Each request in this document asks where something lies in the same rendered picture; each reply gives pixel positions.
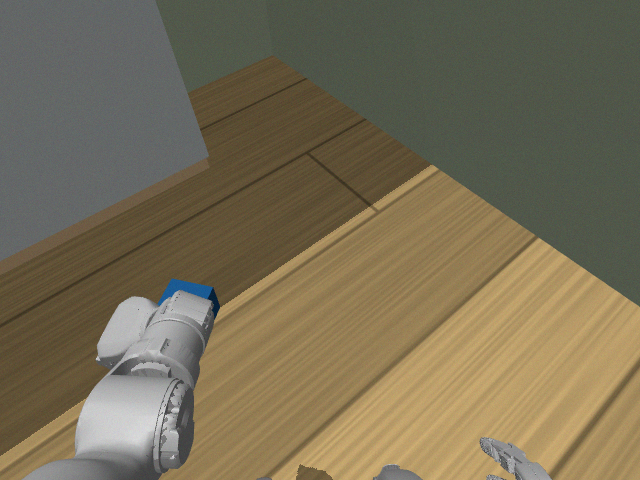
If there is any right robot hand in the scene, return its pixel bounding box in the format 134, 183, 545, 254
480, 437, 552, 480

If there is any left robot arm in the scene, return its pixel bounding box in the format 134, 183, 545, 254
22, 290, 214, 480

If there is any carton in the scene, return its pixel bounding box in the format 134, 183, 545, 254
158, 279, 220, 320

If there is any left robot hand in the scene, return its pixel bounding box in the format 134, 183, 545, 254
96, 296, 160, 370

